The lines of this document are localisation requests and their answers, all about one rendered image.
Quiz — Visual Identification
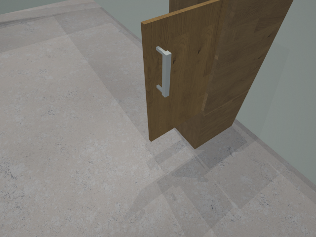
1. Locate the handle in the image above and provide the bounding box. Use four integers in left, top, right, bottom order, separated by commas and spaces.
156, 46, 171, 97

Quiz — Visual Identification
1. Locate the cupboard door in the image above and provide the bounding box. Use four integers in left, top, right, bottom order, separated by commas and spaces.
141, 0, 229, 141

